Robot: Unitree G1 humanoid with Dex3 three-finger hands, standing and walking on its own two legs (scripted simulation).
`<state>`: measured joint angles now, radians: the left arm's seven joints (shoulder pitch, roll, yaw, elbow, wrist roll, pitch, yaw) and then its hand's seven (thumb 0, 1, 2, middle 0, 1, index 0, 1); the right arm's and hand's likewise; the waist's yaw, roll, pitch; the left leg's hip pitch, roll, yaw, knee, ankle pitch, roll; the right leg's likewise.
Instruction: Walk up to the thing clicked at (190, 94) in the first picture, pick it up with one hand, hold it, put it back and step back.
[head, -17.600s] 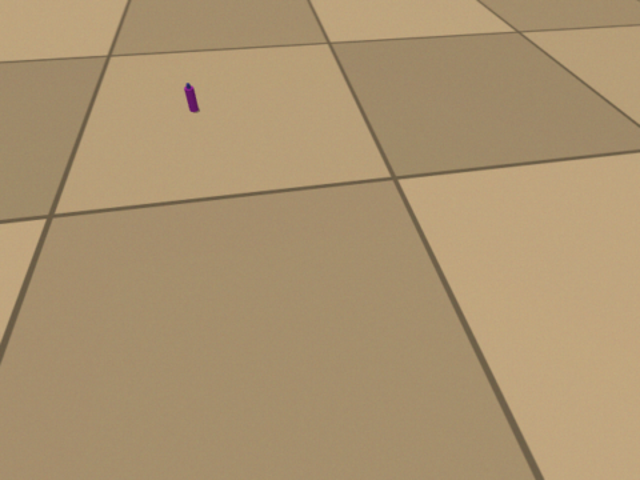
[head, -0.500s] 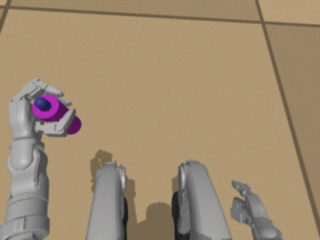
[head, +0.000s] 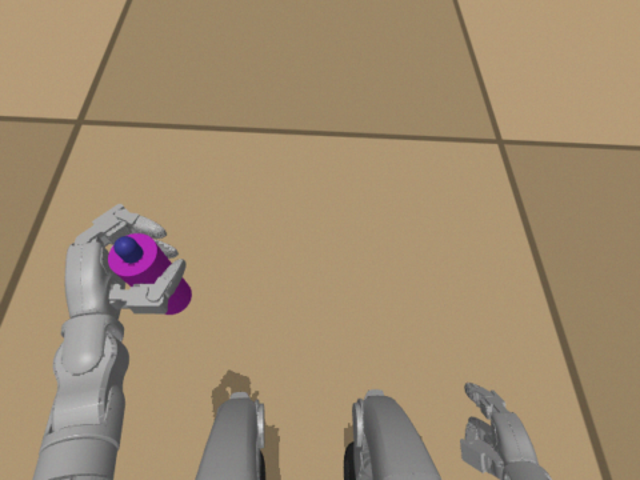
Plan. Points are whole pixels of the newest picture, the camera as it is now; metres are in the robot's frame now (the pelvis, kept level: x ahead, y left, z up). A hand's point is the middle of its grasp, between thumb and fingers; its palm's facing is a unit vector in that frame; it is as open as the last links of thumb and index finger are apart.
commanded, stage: lift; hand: left
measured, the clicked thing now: (151, 273) +0.36 +0.20 +0.01
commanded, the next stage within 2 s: hold in 1.00 s
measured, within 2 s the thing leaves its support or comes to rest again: neither
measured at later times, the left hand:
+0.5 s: hand (148, 236) +0.36 +0.18 +0.10, palm faces +0.16 -0.99 -0.02, open 7.3 cm
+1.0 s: hand (149, 212) +0.37 +0.17 +0.12, palm faces +0.15 -0.99 -0.01, open 7.3 cm
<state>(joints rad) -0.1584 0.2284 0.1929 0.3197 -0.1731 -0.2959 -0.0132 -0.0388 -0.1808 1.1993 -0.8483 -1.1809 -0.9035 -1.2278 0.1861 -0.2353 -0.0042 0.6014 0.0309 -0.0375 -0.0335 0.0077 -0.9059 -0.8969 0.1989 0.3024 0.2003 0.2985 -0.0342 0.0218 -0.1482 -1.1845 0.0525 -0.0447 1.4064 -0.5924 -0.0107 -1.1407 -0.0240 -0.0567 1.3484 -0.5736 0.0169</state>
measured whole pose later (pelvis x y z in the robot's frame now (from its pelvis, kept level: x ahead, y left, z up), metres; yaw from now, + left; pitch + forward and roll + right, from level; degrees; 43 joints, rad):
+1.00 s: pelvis +0.04 -0.01 +0.09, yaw +1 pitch +11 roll -2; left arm -0.13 0.18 0.16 0.43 -0.16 -0.36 -0.02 -0.03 -0.13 1.16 -0.85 -1.16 -0.91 -1.20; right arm 0.24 -0.22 0.00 0.65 0.01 0.00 -0.02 0.01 -0.90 -0.89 0.20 0.30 0.20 0.30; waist -0.03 0.02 -0.06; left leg -0.69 0.05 -0.01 0.97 -0.47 -0.02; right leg -0.66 -0.02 -0.05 0.92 -0.46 0.01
